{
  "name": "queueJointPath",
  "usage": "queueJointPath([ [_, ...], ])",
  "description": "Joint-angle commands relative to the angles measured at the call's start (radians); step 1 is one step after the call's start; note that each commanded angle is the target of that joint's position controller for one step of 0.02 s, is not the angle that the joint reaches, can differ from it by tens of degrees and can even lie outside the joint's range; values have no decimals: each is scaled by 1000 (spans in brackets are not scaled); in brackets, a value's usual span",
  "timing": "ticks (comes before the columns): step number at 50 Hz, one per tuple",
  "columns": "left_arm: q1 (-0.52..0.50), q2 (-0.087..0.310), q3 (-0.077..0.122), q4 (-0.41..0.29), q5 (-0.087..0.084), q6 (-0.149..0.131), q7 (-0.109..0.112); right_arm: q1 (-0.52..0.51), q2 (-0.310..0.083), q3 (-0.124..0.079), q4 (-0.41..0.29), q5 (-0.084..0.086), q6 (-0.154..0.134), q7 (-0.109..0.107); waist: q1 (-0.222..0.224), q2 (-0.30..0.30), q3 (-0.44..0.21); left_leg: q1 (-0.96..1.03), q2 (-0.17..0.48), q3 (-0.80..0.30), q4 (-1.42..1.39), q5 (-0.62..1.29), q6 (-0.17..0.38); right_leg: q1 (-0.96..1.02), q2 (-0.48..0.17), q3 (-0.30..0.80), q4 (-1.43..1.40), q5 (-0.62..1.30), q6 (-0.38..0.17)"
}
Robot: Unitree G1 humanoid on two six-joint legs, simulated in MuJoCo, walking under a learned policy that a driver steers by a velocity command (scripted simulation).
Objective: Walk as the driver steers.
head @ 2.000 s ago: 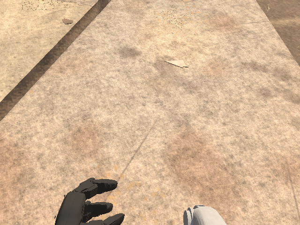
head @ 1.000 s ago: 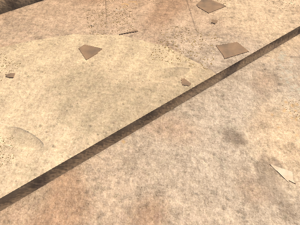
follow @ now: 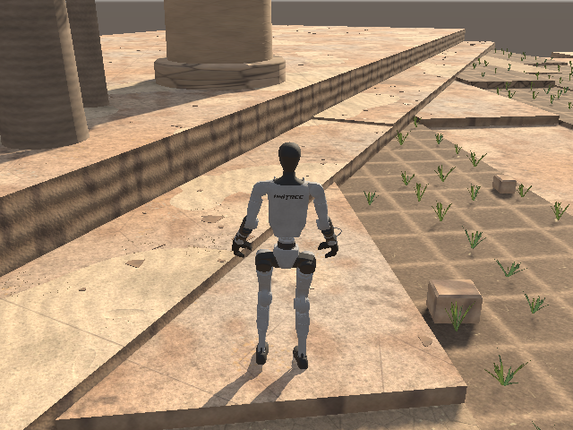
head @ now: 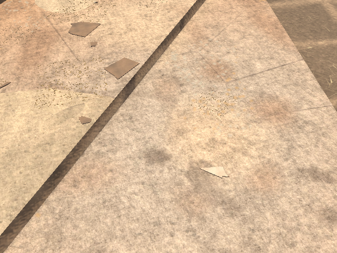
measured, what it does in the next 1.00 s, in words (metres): walks ahead, turning left: left foot, then right foot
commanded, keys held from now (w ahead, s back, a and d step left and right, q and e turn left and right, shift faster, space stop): w+q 0.72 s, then q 0.28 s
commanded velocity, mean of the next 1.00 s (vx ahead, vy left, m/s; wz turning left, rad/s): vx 0.38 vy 0.00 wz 0.39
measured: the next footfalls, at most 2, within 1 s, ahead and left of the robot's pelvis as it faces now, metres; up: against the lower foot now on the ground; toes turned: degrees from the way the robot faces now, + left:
left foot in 0.10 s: +0.05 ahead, +0.13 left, +0.00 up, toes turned -2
right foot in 0.48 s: +0.34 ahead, -0.10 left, +0.00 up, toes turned +13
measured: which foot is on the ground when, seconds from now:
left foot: up 0.00-0.08, down 0.10-0.48, up 0.50-0.92, down 0.94-1.00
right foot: down 0.00-0.10, up 0.12-0.46, down 0.48-0.94, up 0.96-1.00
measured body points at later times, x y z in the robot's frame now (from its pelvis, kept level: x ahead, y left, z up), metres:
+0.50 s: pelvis +0.19 +0.00 -0.02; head +0.22 +0.01 +0.43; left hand +0.41 +0.26 -0.07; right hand +0.21 -0.28 -0.13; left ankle +0.01 +0.13 -0.74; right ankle +0.30 -0.10 -0.74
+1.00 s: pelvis +0.40 +0.09 -0.03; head +0.45 +0.13 +0.42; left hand +0.34 +0.39 -0.15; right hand +0.72 -0.03 -0.09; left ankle +0.48 +0.21 -0.74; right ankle +0.32 -0.11 -0.68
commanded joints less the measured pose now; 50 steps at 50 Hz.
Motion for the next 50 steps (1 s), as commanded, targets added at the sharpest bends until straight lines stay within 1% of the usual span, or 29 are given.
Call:
queueJointPath([
  [1, 23, 159, 42, -39, 0, -17, -8, -53, -69, -11, -72, 13, -51, 21, 15, -169, 14, 46, 3, 38, -142, 13, 45, 37, -253, 319, -226, -358, -168],
  [3, 8, 139, 32, -34, 0, -22, -17, 10, -56, -10, -40, 15, -66, 28, -24, -137, 41, 196, -7, 60, -296, 112, 89, -40, -220, 279, -192, -374, -140],
  [4, -3, 109, 21, -38, 6, -30, -19, 58, -64, -11, -26, 10, -73, 28, -44, -119, 25, 291, 22, 11, -303, 108, 110, -88, -196, 245, -138, -352, -111],
  [5, -39, 58, 5, -55, 13, -41, -21, 156, -97, -16, -8, 4, -78, 25, -76, -27, 8, 394, 139, -148, -360, 15, 154, -186, -141, 146, 49, -303, -60],
  [6, -48, 36, 1, -90, 6, -61, -23, 215, -198, -39, 4, -6, -76, 27, -57, 198, 29, 479, 291, -473, -482, -230, 275, -396, -9, -69, 291, -241, 15],
  [7, -123, 122, 25, -110, -14, -83, -18, 262, -195, -45, 8, -13, -75, 33, -109, 223, 112, 466, 391, -690, -564, -338, 373, -558, -33, -76, 455, -345, 45],
  [8, -129, 147, 35, -105, -27, -98, -22, 250, -161, -33, 2, -8, -79, 30, -96, 167, 148, 464, 380, -673, -562, -339, 371, -610, -79, -43, 549, -283, 46],
  [11, -156, 112, 31, -89, 6, -123, -37, 228, -127, -17, -15, -5, -70, 17, -81, 107, 118, 471, 267, -473, -559, -72, 305, -605, -118, -62, 544, -74, 58],
  [14, -207, 43, 10, -80, 10, -133, -53, 236, -104, -9, -10, 0, -48, 2, -83, 121, 96, 359, 170, -303, -555, 158, 268, -430, -86, -129, 345, 41, 99],
  [16, -262, 15, -1, -84, 2, -134, -62, 249, -128, -16, -8, 2, -40, -3, -100, 137, 100, 277, 139, -252, -544, 220, 252, -304, -56, -149, 196, 104, 120],
  [19, -294, 53, 14, -83, -11, -131, -70, 289, -168, -28, 0, 15, -30, -3, -107, 152, 85, 245, 167, -294, -513, 229, 239, -162, -30, -134, 66, 158, 129],
  [21, -266, 92, 31, -79, -20, -132, -66, 277, -181, -34, -3, 24, -27, -5, -73, 166, 78, 257, 196, -343, -482, 244, 215, -83, -39, -107, 10, 165, 111],
  [23, -148, 135, 56, -50, -18, -133, -51, 252, -164, -32, -15, 18, -26, -4, 4, 155, 18, 239, 156, -321, -345, 393, 169, 108, -43, -121, -57, 151, 67],
  [24, -24, 176, 73, -33, -7, -135, -39, 239, -127, -21, -30, 5, -28, 1, 67, 126, -79, 165, 99, -277, -151, 393, 133, 305, -123, -62, -49, 143, 22],
  [25, 150, 250, 89, -13, 19, -127, -24, 257, -36, 5, -71, -15, -31, -3, 112, -69, -267, -61, 7, -175, 193, 137, 83, 631, -354, 208, -43, 14, -64],
  [26, 174, 269, 87, 12, 34, -118, -37, 370, -18, 17, -87, 25, -41, -7, 49, -397, -333, -288, -41, -134, 442, -245, 52, 712, -520, 641, -195, -192, -180],
  [27, 123, 164, 62, 2, 23, -114, -36, 336, -115, -8, -60, 42, -36, -10, 52, -252, -191, -372, 32, -147, 569, -155, 43, 602, -487, 582, -224, -302, -162],
  [28, 81, 121, 51, 5, 12, -109, -30, 243, -143, -15, -71, 30, -32, -5, 58, -155, -71, -384, 68, -108, 580, -62, 45, 474, -450, 398, -222, -220, -133],
  [29, 36, 103, 43, 12, 17, -105, -29, 200, -129, -14, -75, 17, -30, -3, 34, -83, -19, -344, 97, -93, 556, 6, 47, 361, -398, 282, -239, -99, -116],
  [31, -9, 79, 36, 30, 30, -106, -28, 169, -101, -14, -84, 16, -21, 10, -1, -112, 44, -289, 135, -84, 510, 70, 48, 231, -337, 120, -293, 34, -106],
  [33, -15, 83, 40, 56, 22, -120, -28, 149, -70, -6, -89, 14, -7, 17, -13, -107, 71, -285, 144, -70, 480, 93, 39, 182, -331, 34, -330, 127, -117],
  [36, -18, 121, 53, 89, 19, -125, -28, 85, -61, 3, -112, 1, -2, 25, -18, -64, 98, -318, 150, -68, 345, 180, 19, 180, -340, -66, -355, 252, -130],
  [40, -46, 170, 61, 111, 9, -105, -13, -33, -51, 14, -141, -7, -18, 53, 7, -51, 114, -177, 108, 25, 35, 371, 31, 155, -293, -239, -301, 521, -84],
  [44, -29, 231, 78, 129, -27, -85, -6, -56, -108, -11, -172, -7, -5, 75, -9, -79, 56, -76, 53, 73, -94, 318, 85, 272, -323, -275, -167, 710, -45],
  [46, -37, 238, 82, 126, -44, -71, -3, 94, -172, -48, -143, -14, 4, 71, -98, -68, -32, 131, -20, 108, -186, 325, 137, 270, -293, -308, 80, 804, -8],
  [47, -11, 200, 68, 121, -35, -71, -5, 206, -222, -74, -120, -13, 10, 54, -151, -17, -97, 327, -30, 74, -243, 452, 177, 165, -237, -324, 302, 656, 38],
  [48, 61, 69, 28, 89, 39, -67, -15, 208, -305, -81, -132, -6, 18, 27, -69, 262, -171, 581, 208, -235, -172, 930, 255, -126, -129, -323, 646, -253, 95],
  [49, 155, 106, 13, 80, 34, -71, -25, 155, -340, -71, -196, -34, 1, 36, -31, 307, -399, 756, 425, -719, -268, 829, 495, -334, 0, -114, 943, -509, 131],
  [50, 61, 201, 35, 89, 9, -69, -30, 135, -260, -57, -209, -27, -2, 47, -101, 106, -396, 699, 367, -626, -334, 668, 445, -364, -62, -16, 956, -389, 122],
])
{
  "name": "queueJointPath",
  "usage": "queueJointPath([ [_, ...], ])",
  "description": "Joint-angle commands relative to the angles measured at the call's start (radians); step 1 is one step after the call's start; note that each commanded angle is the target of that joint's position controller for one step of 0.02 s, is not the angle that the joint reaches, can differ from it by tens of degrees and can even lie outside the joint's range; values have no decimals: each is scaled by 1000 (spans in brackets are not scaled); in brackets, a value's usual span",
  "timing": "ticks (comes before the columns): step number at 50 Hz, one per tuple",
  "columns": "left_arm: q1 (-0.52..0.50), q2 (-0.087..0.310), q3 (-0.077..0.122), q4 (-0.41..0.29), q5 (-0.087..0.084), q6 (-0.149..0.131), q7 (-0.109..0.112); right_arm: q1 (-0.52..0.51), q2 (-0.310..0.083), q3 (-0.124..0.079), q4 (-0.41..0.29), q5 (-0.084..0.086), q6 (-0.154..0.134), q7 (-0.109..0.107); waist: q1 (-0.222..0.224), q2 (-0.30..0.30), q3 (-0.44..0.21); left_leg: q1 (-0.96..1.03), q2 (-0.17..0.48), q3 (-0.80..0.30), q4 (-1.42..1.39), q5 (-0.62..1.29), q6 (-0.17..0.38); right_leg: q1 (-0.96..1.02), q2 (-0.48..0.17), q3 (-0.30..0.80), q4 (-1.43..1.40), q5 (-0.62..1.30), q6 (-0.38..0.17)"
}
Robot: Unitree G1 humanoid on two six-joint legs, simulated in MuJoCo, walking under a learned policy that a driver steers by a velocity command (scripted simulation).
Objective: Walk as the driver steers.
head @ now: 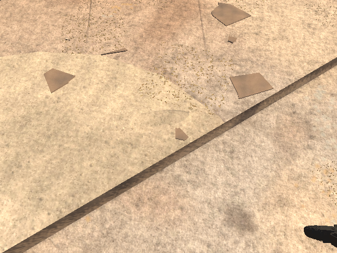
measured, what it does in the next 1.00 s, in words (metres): walks ahead, turning right: right foot, then left foot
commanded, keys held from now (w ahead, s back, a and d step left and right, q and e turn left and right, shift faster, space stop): q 0.06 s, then no key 0.10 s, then e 0.42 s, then w+e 0.42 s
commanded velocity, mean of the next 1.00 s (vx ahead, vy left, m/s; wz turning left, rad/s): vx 0.15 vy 0.00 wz -0.19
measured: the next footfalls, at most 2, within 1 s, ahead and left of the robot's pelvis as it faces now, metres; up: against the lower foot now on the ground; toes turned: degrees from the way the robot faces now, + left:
right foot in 0.36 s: +0.14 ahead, -0.14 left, +0.00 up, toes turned +3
left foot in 0.70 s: +0.13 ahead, +0.09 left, +0.00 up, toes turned -11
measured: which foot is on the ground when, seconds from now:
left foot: down 0.00-0.40, up 0.42-0.68, down 0.70-1.00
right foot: up 0.00-0.34, down 0.36-0.70, up 0.72-1.00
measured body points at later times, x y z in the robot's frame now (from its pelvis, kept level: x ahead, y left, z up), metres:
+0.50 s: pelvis +0.08 -0.03 +0.02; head +0.10 -0.04 +0.47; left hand +0.18 +0.25 -0.09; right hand +0.24 -0.28 -0.09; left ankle +0.10 +0.08 -0.70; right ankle +0.10 -0.14 -0.71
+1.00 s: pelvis +0.17 -0.03 +0.03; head +0.20 -0.03 +0.48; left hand +0.43 +0.16 -0.07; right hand +0.10 -0.31 -0.08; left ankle +0.09 +0.10 -0.71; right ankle +0.24 -0.22 -0.65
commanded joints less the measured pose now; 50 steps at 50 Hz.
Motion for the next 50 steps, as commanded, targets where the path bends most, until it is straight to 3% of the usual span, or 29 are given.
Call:
queueJointPath([
  [1, 77, 93, 3, -71, 39, 21, -4, 206, -168, -63, -19, -24, 7, -24, -95, -5, -389, 692, 353, -482, -210, 532, 245, -433, -6, 110, 372, 62, -13],
  [2, 53, 78, -5, -71, 55, 33, 3, 192, -123, -43, 2, -16, 9, -28, -67, -26, -286, 569, 279, -406, -214, 587, 188, -400, -30, 109, 275, 111, -12],
  [3, 51, 72, -7, -76, 60, 50, 4, 179, -106, -36, 15, -2, 9, -32, -43, 25, -240, 474, 224, -348, -228, 599, 153, -346, -40, 113, 215, 125, -9],
  [6, 99, 78, -10, -45, 46, 93, 0, 141, -105, -28, 32, -15, 8, -27, -17, 56, -256, 328, 195, -287, -270, 537, 141, -210, -16, 89, 148, 147, -6],
  [8, 66, 66, -15, -50, 38, 98, 2, 139, -117, -31, 46, -23, 9, -24, -25, 59, -241, 288, 188, -286, -303, 395, 143, -200, -12, 84, 61, 162, -9],
  [14, 19, 26, -33, -18, 23, 103, -3, 140, -45, 2, 111, -40, 18, -22, -69, 118, -184, 206, 187, -256, -384, -105, 110, -42, 3, 67, -238, 228, -46],
  [15, -36, 39, -24, -42, -12, 79, 11, 63, -56, 1, 91, -21, 1, -35, -57, 89, -161, 186, 205, -282, -362, -221, 123, -27, -32, 123, -292, 270, -35],
  [18, -6, 60, -20, -41, 13, 55, 22, 100, -66, 1, 127, -9, -4, -57, -39, 46, -116, 172, 164, -259, -302, -335, 51, 34, -11, 100, -521, 361, -67],
  [19, -11, 110, -14, -60, 20, 53, 25, 127, -63, 1, 128, -17, -3, -64, -67, -48, -91, 161, 108, -206, -203, -333, 1, 10, -95, 214, -573, 468, -104],
  [20, -36, 163, 4, -57, 7, 56, 25, 151, -42, -2, 120, -24, -2, -71, -112, -211, -60, 177, -9, -57, -126, -308, -59, -94, -147, 320, -639, 397, -183],
  [21, -41, 129, 0, -69, 7, 52, 21, 87, -49, -4, 109, -27, 0, -80, -77, -236, -35, 222, -34, -22, -30, -228, -89, -163, -189, 422, -721, 329, -227],
  [22, -47, 113, -3, -71, 14, 46, 22, 57, -44, -8, 94, -17, 3, -83, -71, -255, -32, 208, -33, -40, -7, -215, -90, -144, -199, 471, -735, 347, -238],
  [24, -36, 141, 14, -81, 5, 36, 25, 40, -48, -16, 90, -12, 9, -85, -46, -239, -67, 129, -39, -61, 79, -305, -100, -27, -211, 506, -701, 519, -263],
  [26, -3, 153, 25, -83, -3, 30, 29, 23, -45, -20, 82, -1, 10, -78, -26, -173, -122, 43, -29, -96, 207, -420, -123, 95, -228, 530, -658, 728, -295],
  [29, -25, 153, 39, -98, -19, 54, 36, 10, -21, -14, 80, 16, 7, -76, -24, -128, -178, 40, -19, -99, 148, -372, -160, 173, -181, 499, -611, 852, -265],
  [30, 37, 148, 42, -61, 35, 78, 10, 68, -9, 1, 92, -7, 20, -62, -23, -137, -208, 104, -36, -36, 116, -337, -137, 170, -118, 438, -598, 830, -243],
  [32, 17, 141, 52, -72, 30, 103, -18, 72, -5, 4, 84, -13, 26, -43, -28, -176, -198, 203, -60, -2, -3, -343, -112, 81, -72, 449, -629, 477, -227],
  [33, -27, 140, 55, -86, 24, 110, -30, 97, -2, 5, 89, -19, 26, -41, -61, -175, -172, 300, -69, 9, -124, -301, -96, -10, -44, 455, -635, 281, -211],
  [34, -75, 131, 55, -102, 17, 112, -33, 150, -7, 3, 105, -25, 20, -48, -109, -150, -144, 448, -55, -7, -269, -221, -75, -147, -1, 442, -610, 122, -176],
  [35, -86, 86, 46, -122, 15, 103, -27, 223, -96, -16, 121, -33, 11, -64, -136, 3, -131, 613, 112, -188, -373, -357, -32, -348, 70, 364, -468, -19, -118],
  [36, -79, 7, 23, -157, 15, 91, -22, 273, -235, -44, 112, -43, 6, -67, -150, 248, -143, 668, 409, -592, -518, -671, 56, -528, 214, 188, -203, -60, -86],
  [37, -134, 88, 35, -165, 52, 82, -20, 236, -234, -48, 120, -64, 0, -71, -139, 145, -42, 517, 457, -642, -530, -675, 118, -564, 110, 237, -85, 54, -93],
  [38, -123, 116, 48, -150, 47, 75, -30, 189, -158, -28, 119, -52, -10, -71, -92, 89, -3, 478, 403, -560, -516, -633, 113, -533, 82, 247, -43, 130, -99],
  [40, -53, 114, 51, -104, 47, 71, -58, 133, -91, -8, 115, -28, -28, -67, -53, 121, -9, 502, 288, -344, -519, -428, 60, -492, 65, 190, 4, 242, -73],
  [41, -77, 103, 54, -121, -56, 41, -23, 132, -87, -16, 107, 14, -56, -77, -70, 164, -11, 591, 288, -306, -494, -296, 55, -589, 21, 224, 40, 290, -58],
  [42, -105, 93, 43, -126, -58, 23, -15, 171, -68, -11, 121, 16, -72, -79, -94, 110, -29, 638, 291, -259, -482, -200, 51, -621, 13, 225, 41, 332, -52],
  [43, -127, 70, 35, -136, -44, 13, -14, 210, -68, -13, 135, 9, -80, -78, -110, 78, -33, 662, 290, -222, -477, -134, 55, -644, 10, 209, 19, 359, -44],
  [45, -172, 41, 22, -171, -25, 6, -22, 262, -93, -23, 158, 1, -79, -74, -135, 72, -36, 672, 293, -169, -485, -70, 68, -658, -5, 176, -37, 401, -20],
  [50, -263, 4, -8, -242, -26, 5, -58, 279, -135, -31, 183, 7, -73, -58, -158, 79, 17, 566, 279, -14, -507, 56, 72, -551, -39, 86, -228, 511, -12],
])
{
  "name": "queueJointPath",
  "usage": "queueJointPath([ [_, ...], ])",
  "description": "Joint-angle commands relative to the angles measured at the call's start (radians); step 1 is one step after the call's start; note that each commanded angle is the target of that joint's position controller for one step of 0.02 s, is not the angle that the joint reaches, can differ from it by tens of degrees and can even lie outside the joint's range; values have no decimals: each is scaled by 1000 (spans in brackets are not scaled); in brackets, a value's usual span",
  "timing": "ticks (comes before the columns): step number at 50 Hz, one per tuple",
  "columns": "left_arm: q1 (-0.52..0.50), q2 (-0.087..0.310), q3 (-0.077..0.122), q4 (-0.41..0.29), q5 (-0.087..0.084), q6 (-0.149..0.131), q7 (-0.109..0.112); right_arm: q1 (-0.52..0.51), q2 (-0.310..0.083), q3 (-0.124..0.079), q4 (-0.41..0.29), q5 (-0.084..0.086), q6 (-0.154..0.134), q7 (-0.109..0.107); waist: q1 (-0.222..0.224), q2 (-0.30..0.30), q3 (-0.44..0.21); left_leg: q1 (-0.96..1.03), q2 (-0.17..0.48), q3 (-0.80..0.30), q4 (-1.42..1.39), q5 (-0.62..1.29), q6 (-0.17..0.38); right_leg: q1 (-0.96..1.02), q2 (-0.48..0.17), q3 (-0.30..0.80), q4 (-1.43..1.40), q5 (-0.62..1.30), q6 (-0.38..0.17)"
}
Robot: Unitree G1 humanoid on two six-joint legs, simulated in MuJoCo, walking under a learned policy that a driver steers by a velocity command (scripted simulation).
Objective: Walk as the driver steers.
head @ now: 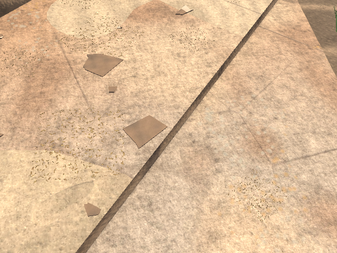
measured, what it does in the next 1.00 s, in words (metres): walks ahead: right foot, then left foot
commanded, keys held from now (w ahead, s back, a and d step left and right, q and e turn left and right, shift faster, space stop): w+e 0.18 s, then w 0.02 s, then w+q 0.80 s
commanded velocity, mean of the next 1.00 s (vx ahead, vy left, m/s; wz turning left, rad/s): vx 0.48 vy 0.00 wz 0.10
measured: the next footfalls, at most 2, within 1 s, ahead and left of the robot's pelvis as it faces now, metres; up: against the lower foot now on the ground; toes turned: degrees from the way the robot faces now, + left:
right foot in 0.18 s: +0.25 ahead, -0.16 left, +0.00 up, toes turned -9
left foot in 0.70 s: +0.57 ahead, -0.01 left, +0.00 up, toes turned +3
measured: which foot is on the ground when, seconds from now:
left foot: down 0.00-0.18, up 0.20-0.68, down 0.70-1.00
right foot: up 0.00-0.16, down 0.18-0.72, up 0.74-1.00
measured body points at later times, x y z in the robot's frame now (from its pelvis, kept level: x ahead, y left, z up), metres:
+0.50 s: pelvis +0.27 -0.09 +0.00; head +0.29 -0.10 +0.45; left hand +0.38 +0.17 -0.11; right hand +0.39 -0.38 -0.10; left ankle +0.47 +0.07 -0.67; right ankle +0.21 -0.15 -0.74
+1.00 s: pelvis +0.56 -0.07 +0.00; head +0.60 -0.05 +0.45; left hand +0.67 +0.19 -0.11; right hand +0.64 -0.35 -0.12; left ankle +0.53 -0.01 -0.74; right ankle +0.70 -0.23 -0.68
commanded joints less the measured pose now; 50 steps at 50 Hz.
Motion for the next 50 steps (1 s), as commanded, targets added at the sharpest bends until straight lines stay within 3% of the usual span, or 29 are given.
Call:
queueJointPath([
  [1, -196, 14, -19, -148, -1, -27, -24, -17, -181, -43, -46, 8, -13, 5, -28, 131, 110, -25, 249, -91, -99, 249, 142, -95, -18, -57, -114, 52, -11],
  [4, -228, 20, -22, -177, -5, -29, -41, 5, -201, -48, -24, 20, -4, 11, -18, 125, 114, 3, 268, -37, -57, 382, 124, -27, 2, -108, -199, 7, -61],
  [6, -185, 56, -6, -182, 0, -25, -43, -2, -232, -56, -21, 23, 4, 8, 32, 155, 47, 24, 270, 17, 72, 776, 101, 116, 66, -161, -227, -60, -107],
  [7, -95, 92, 14, -166, 2, -21, -40, -5, -250, -61, -20, 25, 9, 4, 92, 167, -22, 15, 264, 48, 213, 966, 85, 254, 110, -184, -239, -82, -137],
  [8, 74, 142, 44, -124, -1, -13, -29, -14, -246, -58, -26, 28, 11, -1, 187, 148, -116, -78, 241, 78, 417, 1017, 58, 506, 146, -179, -289, -32, -179],
  [9, 259, 203, 75, -81, -4, 2, -6, -19, -220, -45, -50, 14, 0, -5, 273, 83, -199, -336, 204, 71, 702, 747, 17, 824, 74, -31, -293, -39, -225],
  [10, 236, 315, 81, -86, -6, -5, 7, 86, -55, 9, -113, -24, -25, 15, 138, -217, -340, -757, 22, -6, 1078, -263, -34, 1143, -244, 584, -395, -264, -406],
  [11, 284, 211, 53, -104, 7, -14, 10, 1, -153, -7, -93, 14, -60, 30, 228, -98, -461, -812, 19, -214, 1187, -256, -18, 1132, -309, 781, -556, -384, -424],
  [12, 233, 165, 36, -83, 20, -26, 5, -103, -194, -23, -125, 56, -67, 33, 226, -64, -277, -883, 63, -195, 1184, -155, -4, 1001, -278, 602, -577, -294, -367],
  [13, 163, 142, 26, -81, 15, -34, 5, -125, -177, -14, -129, 50, -70, 25, 178, 4, -174, -847, 114, -180, 1105, -63, 5, 826, -241, 456, -582, -171, -332],
  [14, 96, 110, 15, -81, 21, -41, 4, -120, -168, -16, -111, 30, -63, 19, 133, 28, -115, -781, 149, -175, 1040, -10, -1, 682, -200, 348, -592, -50, -307],
  [15, 61, 85, 5, -83, 35, -50, 3, -78, -165, -19, -96, 26, -48, 21, 88, -4, -93, -707, 175, -189, 1011, 32, -2, 584, -168, 273, -624, 22, -297],
  [17, 41, 77, 5, -58, 36, -71, 1, -29, -131, -15, -67, 26, -15, 23, 53, -17, -73, -646, 181, -179, 979, 69, -19, 486, -151, 185, -684, 90, -300],
  [19, 49, 87, 7, -24, 37, -88, 1, -55, -110, -12, -69, 21, 6, 19, 48, -7, -20, -679, 179, -181, 920, 135, -37, 438, -136, 88, -719, 166, -284],
  [24, 81, 98, 6, 23, 43, -95, 20, -201, -80, -5, -103, 21, -11, 33, 106, 9, 36, -676, 117, -168, 571, 446, -31, 462, -80, -93, -750, 229, -205],
  [28, 149, 119, 11, 68, 32, -79, 32, -297, -49, 11, -141, 24, -16, 62, 158, 21, 66, -718, 92, -137, 433, 462, -2, 627, -142, -121, -741, 277, -192],
  [29, 215, 73, -9, 108, 61, -73, 34, -320, -26, 19, -147, -62, 14, 83, 145, 39, 85, -678, 66, -46, 418, 409, 16, 632, -141, -163, -727, 348, -183],
  [31, 229, 95, -6, 118, 65, -67, 44, -325, -43, 12, -162, -57, 29, 98, 140, -7, 81, -636, 25, -16, 390, 277, 57, 697, -150, -179, -637, 596, -159],
  [33, 199, 148, 5, 115, 72, -58, 54, -205, -82, -2, -137, -51, 34, 89, 77, -60, -8, -517, -53, 8, 378, 123, 105, 774, -160, -199, -432, 941, -137],
  [34, 192, 164, 7, 114, 75, -48, 56, -103, -112, -15, -109, -53, 28, 78, 30, -60, -69, -424, -85, -6, 318, 70, 133, 783, -159, -205, -262, 937, -129],
  [35, 189, 156, 1, 105, 69, -43, 60, 49, -148, -34, -70, -65, 21, 64, -47, -26, -165, -200, -57, -65, 255, 116, 176, 672, -139, -232, -11, 765, -114],
  [36, 283, 51, -27, 49, 46, -52, 48, 122, -292, -75, -74, -72, 26, 48, -10, 196, -322, 175, 240, -485, 308, 212, 318, 307, -29, -242, 381, 197, -66],
  [37, 228, 69, -23, 30, 57, -52, 37, 93, -290, -81, -79, -19, 33, 52, -12, 226, -398, 304, 358, -906, 146, 301, 429, 28, 146, -88, 593, -427, -37],
  [38, 134, 91, -23, 12, 70, -58, 30, 54, -263, -79, -71, -2, 40, 46, -20, 101, -274, 230, 312, -743, 121, 214, 389, -75, 60, 20, 595, -331, -48],
  [40, 101, 79, -34, 5, 65, -68, 24, -39, -150, -47, -64, -4, 48, 36, 48, 27, -54, -63, 233, -540, 51, 255, 301, -17, -21, 1, 395, -227, -45],
  [41, 107, 78, -35, 1, 79, -51, 25, -64, -126, -39, -60, 1, 45, 32, 81, 30, -16, -162, 190, -479, 29, 335, 277, 47, -34, -3, 333, -225, -26],
  [43, 161, 61, -42, 18, 91, -19, 21, -75, -131, -38, -59, -3, 30, 36, 109, 55, -38, -229, 145, -409, 17, 454, 274, 126, -34, -24, 274, -220, 1],
  [45, 147, 46, -47, 9, 86, -9, 17, -66, -157, -47, -51, -9, 22, 40, 111, 72, -39, -245, 119, -374, 13, 484, 274, 113, -34, -50, 200, -189, 25],
  [50, -41, 30, -59, -52, 72, -13, 15, -5, -162, -57, -33, -10, 29, 40, 36, 125, 2, -222, 76, -381, 14, 365, 223, 76, -20, -61, -80, 1, 41],
])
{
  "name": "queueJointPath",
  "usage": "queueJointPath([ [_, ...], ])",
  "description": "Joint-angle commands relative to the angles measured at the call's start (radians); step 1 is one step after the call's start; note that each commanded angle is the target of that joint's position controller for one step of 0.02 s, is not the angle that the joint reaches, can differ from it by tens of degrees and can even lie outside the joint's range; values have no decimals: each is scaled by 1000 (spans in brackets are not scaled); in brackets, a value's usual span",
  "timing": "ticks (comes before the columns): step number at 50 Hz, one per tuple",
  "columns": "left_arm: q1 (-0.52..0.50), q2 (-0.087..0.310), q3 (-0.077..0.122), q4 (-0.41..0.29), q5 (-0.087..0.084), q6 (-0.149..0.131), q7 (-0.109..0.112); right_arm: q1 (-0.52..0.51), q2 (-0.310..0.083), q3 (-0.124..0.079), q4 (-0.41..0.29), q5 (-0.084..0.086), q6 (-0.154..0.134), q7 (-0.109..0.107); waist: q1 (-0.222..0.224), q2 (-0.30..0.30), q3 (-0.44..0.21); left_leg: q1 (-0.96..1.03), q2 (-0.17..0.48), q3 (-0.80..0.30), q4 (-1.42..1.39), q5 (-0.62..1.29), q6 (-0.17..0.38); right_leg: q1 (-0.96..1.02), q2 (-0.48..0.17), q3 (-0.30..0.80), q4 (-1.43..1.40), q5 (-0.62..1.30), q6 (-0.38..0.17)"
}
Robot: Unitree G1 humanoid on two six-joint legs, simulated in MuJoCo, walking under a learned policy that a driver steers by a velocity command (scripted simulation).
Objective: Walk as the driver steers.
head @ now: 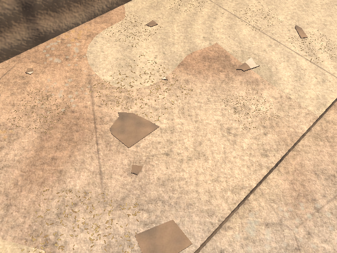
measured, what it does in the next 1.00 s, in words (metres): climbs, turning left: right foot, then left foot 0.09 m higher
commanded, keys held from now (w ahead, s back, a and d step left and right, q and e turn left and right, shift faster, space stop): w+q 0.72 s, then w+e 0.28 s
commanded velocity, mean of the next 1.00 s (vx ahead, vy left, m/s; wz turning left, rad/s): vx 0.50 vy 0.00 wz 0.45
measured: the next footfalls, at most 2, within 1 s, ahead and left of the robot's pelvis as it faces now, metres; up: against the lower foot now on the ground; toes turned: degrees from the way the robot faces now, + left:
right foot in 0.16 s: +0.25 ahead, -0.14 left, +0.00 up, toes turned +7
left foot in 0.68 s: +0.47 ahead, +0.14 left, +0.09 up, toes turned +28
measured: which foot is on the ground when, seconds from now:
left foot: down 0.00-0.16, up 0.18-0.66, down 0.68-1.00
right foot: up 0.00-0.14, down 0.16-0.68, up 0.70-1.00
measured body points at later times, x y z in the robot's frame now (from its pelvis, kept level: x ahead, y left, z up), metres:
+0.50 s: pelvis +0.25 -0.03 +0.00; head +0.27 -0.04 +0.45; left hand +0.13 +0.19 -0.14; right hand +0.52 -0.17 -0.09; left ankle +0.27 +0.10 -0.50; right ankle +0.21 -0.14 -0.74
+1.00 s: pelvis +0.50 +0.12 +0.09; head +0.50 +0.14 +0.54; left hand +0.56 +0.42 -0.01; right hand +0.66 -0.09 -0.03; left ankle +0.43 +0.12 -0.65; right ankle +0.72 +0.00 -0.55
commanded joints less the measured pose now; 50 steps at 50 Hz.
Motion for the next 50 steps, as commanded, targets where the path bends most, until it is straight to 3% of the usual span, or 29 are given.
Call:
queueJointPath([
  [1, -88, 66, 12, -88, -11, -15, 0, 28, -157, -43, -51, -3, -11, -4, -26, 126, -31, -15, 216, -186, -86, 290, 127, 53, 49, -52, -135, 112, 8],
  [5, -87, 92, 19, -99, -23, -33, 10, 3, -169, -48, -70, -15, -11, -11, -11, 140, -57, -1, 240, -247, 19, 415, 76, 197, 100, -42, -271, 82, -22],
  [7, 68, 117, 33, -58, -21, -42, 26, -54, -176, -49, -85, -13, -15, -13, 82, 128, -101, -48, 211, -267, 160, 438, 38, 407, 132, -50, -367, 52, -43],
  [8, 174, 157, 48, -32, -6, -56, 37, -58, -148, -41, -88, -3, -22, -7, 138, 53, -156, -106, 138, -211, 358, 390, 10, 567, 82, -13, -431, 37, -62],
  [9, 329, 238, 66, -27, 19, -63, 51, -47, -51, -14, -120, 10, -33, -9, 181, -124, -276, -241, 54, -88, 688, 69, -20, 763, -196, 280, -509, -133, -106],
  [10, 269, 319, 86, -31, 14, -40, 50, 58, -24, -4, -161, 18, -27, -8, 72, -354, -290, -493, -33, 2, 852, -369, -42, 816, -351, 701, -672, -220, -193],
  [11, 196, 211, 73, -51, 10, -26, 45, 56, -100, -14, -105, -20, -1, -18, 61, -130, -180, -555, 77, -5, 1012, -305, -39, 712, -322, 643, -634, -443, -227],
  [12, 148, 124, 51, -59, 0, -23, 39, -13, -106, -18, -107, -33, 5, -8, 67, -30, -88, -577, 102, 13, 1062, -231, -41, 609, -264, 499, -638, -461, -223],
  [15, 162, 85, 41, -19, -9, -44, 33, -79, -39, -4, -132, -37, 28, 14, 49, -69, -22, -623, 149, 53, 1232, -145, -48, 485, -157, 200, -659, -178, -202],
  [19, 290, 44, 39, 81, -6, -76, 9, -243, 49, 26, -228, -13, 46, -14, 55, -44, -12, -959, 127, 24, 1624, -200, -15, 536, -198, 123, -654, -156, -224],
  [21, 323, 18, 30, 132, -4, -79, 9, -332, 87, 48, -287, -19, 51, -27, 30, -12, 28, -1091, 126, 6, 1685, -192, 3, 512, -203, 72, -667, -179, -193],
  [24, 322, 18, 26, 185, -9, -82, 24, -432, 112, 73, -369, -32, 54, -22, -5, -3, 69, -1057, 147, 48, 1481, -147, 0, 416, -142, -63, -737, -109, -150],
  [26, 302, 51, 28, 184, -18, -84, 42, -435, 69, 64, -381, -37, 54, -2, -11, -10, 58, -955, 179, 108, 1255, -114, -18, 428, -125, -135, -789, 101, -177],
  [28, 318, 66, 34, 186, -27, -80, 51, -460, 84, 73, -374, -30, 54, 18, 27, -11, 25, -828, 201, 206, 1042, -141, 0, 506, -120, -216, -814, 331, -197],
  [29, 349, 82, 40, 196, -31, -72, 55, -479, 104, 79, -379, -27, 54, 21, 47, -8, 6, -774, 193, 250, 950, -171, 23, 572, -141, -233, -811, 485, -205],
  [30, 338, 88, 41, 197, -34, -64, 57, -452, 117, 83, -368, -22, 54, 19, 31, -20, -33, -653, 154, 304, 850, -206, 51, 606, -138, -280, -750, 808, -199],
  [32, 344, 154, 61, 190, -22, -45, 65, -327, 92, 68, -326, -8, 56, 13, -19, -116, -156, -485, 54, 344, 743, -312, 83, 734, -179, -305, -470, 1401, -188],
  [33, 328, 184, 73, 173, -24, -38, 58, -201, 45, 48, -296, -2, 50, 13, -65, -156, -246, -342, 13, 305, 657, -321, 111, 756, -199, -291, -275, 1477, -182],
  [34, 213, 268, 91, 128, -87, -42, 63, -96, -95, -22, -331, 87, 26, 18, -200, -174, -319, -10, 69, 128, 369, -37, 139, 584, -178, -225, -64, 1395, -143],
  [35, 236, 101, 55, 38, -43, -59, 58, -88, -232, -56, -283, 84, 21, 2, -85, 151, -374, 330, 292, -460, 144, -134, 238, 107, 34, -207, 371, 165, -69],
  [36, 201, 98, 50, 17, -27, -114, 25, -55, -251, -61, -303, 29, 7, -20, -94, 247, -559, 448, 473, -969, -50, -164, 334, -107, 160, 86, 694, -154, -69],
  [37, 171, 139, 81, 36, -72, -130, 5, -55, -133, -24, -252, 11, -9, -12, -85, 75, -431, 371, 472, -803, -38, -99, 265, -202, 106, 140, 753, -99, -72],
  [38, 146, 91, 69, 29, -88, -126, 12, -29, -74, -6, -201, 21, -22, 3, -51, 21, -256, 209, 440, -614, -20, -8, 228, -209, 81, 72, 762, -112, -74],
  [39, 126, 59, 63, 29, -80, -118, 25, -79, -51, 3, -182, 26, -35, 11, 5, -53, -140, 52, 388, -439, -9, 83, 179, -191, 31, 40, 726, -100, -83],
  [41, 154, 38, 60, 44, -95, -79, 26, -152, 38, 31, -145, 2, -56, 27, 77, 32, -65, -113, 300, -202, -40, 175, 122, -125, -4, 53, 704, -46, -121],
  [44, 119, 7, 50, 31, -91, -46, 19, -122, 27, 20, -92, 15, -70, 19, 86, 51, -30, -177, 236, -4, -76, 295, 45, -115, 15, 62, 481, 53, -124],
  [46, 61, 11, 56, 24, -82, -38, 18, -84, 10, 20, -72, 3, -75, 4, 62, 75, -49, -139, 217, 80, -110, 473, -10, -129, 51, 22, 387, 163, -122],
  [48, 1, 15, 57, -6, -73, -42, 12, -45, -38, 9, -59, 3, -78, -17, 36, 128, -51, -84, 229, 114, -133, 559, -25, -137, 65, 17, 205, 251, -98],
  [50, -91, 21, 59, -31, -78, -46, 8, -19, -43, 14, -50, -1, -80, -34, 3, 108, -61, -4, 239, 118, -154, 510, -49, -132, 79, -1, 19, 331, -94],
])
Keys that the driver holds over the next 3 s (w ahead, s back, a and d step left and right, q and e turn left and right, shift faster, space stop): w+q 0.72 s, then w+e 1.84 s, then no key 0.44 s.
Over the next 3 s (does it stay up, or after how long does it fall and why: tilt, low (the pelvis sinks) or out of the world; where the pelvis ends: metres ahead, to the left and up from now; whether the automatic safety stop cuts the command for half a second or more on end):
stays up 1.47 0.13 0.08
